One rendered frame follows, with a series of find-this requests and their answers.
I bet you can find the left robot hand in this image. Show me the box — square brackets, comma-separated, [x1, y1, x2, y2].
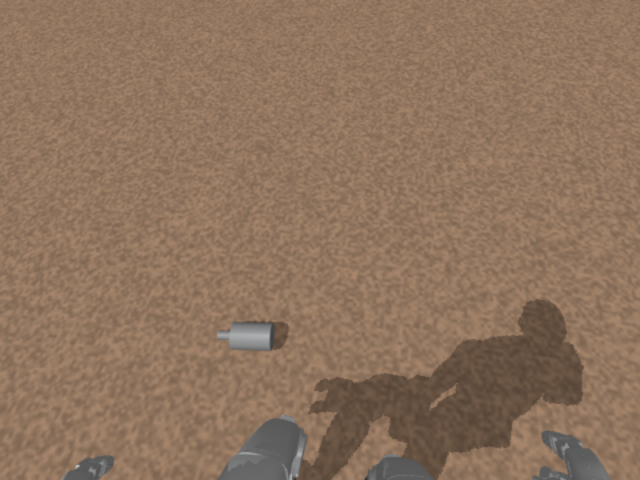
[61, 455, 114, 480]

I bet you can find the right robot hand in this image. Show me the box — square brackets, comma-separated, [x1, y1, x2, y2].
[532, 431, 611, 480]

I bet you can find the bottle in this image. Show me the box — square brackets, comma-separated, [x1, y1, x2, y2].
[217, 322, 274, 351]

